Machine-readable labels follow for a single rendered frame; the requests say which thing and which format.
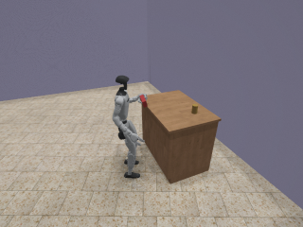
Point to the robot right forearm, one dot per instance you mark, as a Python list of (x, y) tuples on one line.
[(122, 126)]

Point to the sponge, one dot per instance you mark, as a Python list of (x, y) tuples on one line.
[(143, 100)]

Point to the humanoid robot torso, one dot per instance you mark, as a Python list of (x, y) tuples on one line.
[(124, 110)]

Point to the robot right hand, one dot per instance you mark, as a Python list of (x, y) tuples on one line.
[(135, 137)]

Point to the robot left hand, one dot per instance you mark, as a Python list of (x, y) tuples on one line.
[(138, 97)]

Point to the robot right shin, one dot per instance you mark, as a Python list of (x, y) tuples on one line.
[(130, 163)]

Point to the robot left forearm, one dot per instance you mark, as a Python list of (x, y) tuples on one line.
[(133, 99)]

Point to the robot right upper arm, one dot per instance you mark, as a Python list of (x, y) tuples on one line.
[(118, 105)]

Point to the table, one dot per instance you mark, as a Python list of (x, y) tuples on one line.
[(180, 141)]

